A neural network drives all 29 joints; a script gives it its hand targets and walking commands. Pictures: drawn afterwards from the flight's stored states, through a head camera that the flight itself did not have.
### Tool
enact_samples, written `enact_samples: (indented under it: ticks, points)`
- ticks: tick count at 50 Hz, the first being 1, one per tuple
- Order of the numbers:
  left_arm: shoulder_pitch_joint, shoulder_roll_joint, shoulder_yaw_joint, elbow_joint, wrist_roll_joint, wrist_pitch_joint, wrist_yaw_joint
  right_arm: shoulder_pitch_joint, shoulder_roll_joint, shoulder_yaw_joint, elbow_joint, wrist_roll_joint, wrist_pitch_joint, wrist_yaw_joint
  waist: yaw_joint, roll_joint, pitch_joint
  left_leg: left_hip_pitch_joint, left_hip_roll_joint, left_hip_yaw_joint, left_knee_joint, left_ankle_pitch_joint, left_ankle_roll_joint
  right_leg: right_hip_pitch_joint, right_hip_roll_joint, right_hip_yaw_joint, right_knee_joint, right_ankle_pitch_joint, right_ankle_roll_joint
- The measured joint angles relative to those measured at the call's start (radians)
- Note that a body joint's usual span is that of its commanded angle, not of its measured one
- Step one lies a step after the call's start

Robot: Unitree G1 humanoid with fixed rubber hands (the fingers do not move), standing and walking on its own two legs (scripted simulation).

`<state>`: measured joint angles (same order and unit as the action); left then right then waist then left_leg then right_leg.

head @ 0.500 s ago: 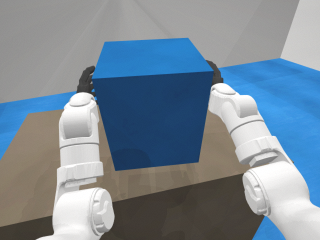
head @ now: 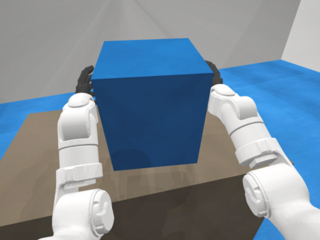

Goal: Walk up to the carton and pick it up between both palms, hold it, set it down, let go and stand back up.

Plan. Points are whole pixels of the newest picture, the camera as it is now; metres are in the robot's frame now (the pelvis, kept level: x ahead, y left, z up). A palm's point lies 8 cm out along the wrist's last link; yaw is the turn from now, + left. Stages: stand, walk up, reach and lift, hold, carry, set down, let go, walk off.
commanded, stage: hold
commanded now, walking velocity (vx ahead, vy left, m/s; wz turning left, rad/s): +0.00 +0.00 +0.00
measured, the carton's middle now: (151, 103) +0.38 +0.01 +0.24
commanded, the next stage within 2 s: none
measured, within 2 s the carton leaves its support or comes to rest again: neither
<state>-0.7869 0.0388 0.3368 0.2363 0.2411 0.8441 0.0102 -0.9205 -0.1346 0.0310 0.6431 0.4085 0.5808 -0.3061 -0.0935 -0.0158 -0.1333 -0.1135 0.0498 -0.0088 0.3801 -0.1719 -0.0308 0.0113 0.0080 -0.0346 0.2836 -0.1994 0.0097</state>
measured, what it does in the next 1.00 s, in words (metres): stands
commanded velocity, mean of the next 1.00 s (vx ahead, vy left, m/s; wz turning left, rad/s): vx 0.00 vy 0.00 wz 0.00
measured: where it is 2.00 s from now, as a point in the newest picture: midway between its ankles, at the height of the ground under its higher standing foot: outside the picture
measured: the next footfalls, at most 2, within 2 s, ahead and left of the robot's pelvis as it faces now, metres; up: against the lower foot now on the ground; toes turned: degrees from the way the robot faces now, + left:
none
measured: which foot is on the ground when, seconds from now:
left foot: down 0.00-1.00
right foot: down 0.00-1.00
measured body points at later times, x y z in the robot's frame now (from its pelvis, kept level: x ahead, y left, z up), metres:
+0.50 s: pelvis +0.00 +0.00 +0.00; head -0.09 +0.02 +0.44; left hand +0.38 +0.17 +0.27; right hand +0.38 -0.14 +0.27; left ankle +0.03 +0.13 -0.75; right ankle -0.02 -0.12 -0.75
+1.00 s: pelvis +0.00 +0.00 +0.00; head -0.09 +0.02 +0.44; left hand +0.37 +0.16 +0.28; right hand +0.38 -0.14 +0.27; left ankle +0.03 +0.13 -0.75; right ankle -0.02 -0.12 -0.75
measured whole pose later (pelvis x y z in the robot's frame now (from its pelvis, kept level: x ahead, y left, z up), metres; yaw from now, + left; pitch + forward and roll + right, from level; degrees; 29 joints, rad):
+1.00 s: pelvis +0.00 +0.00 +0.00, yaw +0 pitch -5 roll -1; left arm -0.82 0.03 0.35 0.24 0.24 0.85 0.02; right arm -0.91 -0.14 0.02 0.63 0.40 0.58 -0.30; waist -0.07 -0.01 -0.14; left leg -0.12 0.05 0.00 0.38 -0.17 -0.03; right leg -0.01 0.01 -0.03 0.29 -0.20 0.01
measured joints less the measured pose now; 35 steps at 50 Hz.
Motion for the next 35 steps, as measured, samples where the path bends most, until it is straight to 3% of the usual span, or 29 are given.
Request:
enact_samples:
  ticks: [7,14,19,35]
  points:
    - [-0.008,-0.006,0.009,0.026,0.02,0.015,-0.007,0.003,0.009,-0.011,0.033,-0.008,0.004,0.008,-0.002,0.0,0.001,0.006,-0.002,0.005,-0.006,0.006,0.002,-0.003,-0.002,0.005,0.008,-0.001,0.0]
    - [-0.061,0.001,0.027,0.103,0.019,-0.01,-0.006,-0.03,-0.001,-0.008,0.075,-0.028,-0.001,0.016,0.029,0.007,0.003,-0.012,-0.003,0.017,-0.023,0.023,0.008,-0.037,-0.005,0.017,0.015,0.008,0.003]
    - [-0.073,0.017,0.021,0.094,-0.001,-0.022,-0.002,-0.04,0.003,-0.014,0.06,-0.037,-0.014,0.015,0.032,0.003,0.003,-0.031,-0.002,0.01,-0.016,0.023,0.007,-0.048,-0.003,0.01,0.014,0.01,0.002]
    - [0.008,-0.014,-0.002,0.02,0.024,0.008,-0.003,0.006,-0.012,0.019,0.032,0.008,0.007,0.011,-0.009,-0.004,-0.002,0.007,-0.006,0.011,0.001,-0.01,0.008,0.006,-0.006,0.011,-0.006,-0.003,0.007]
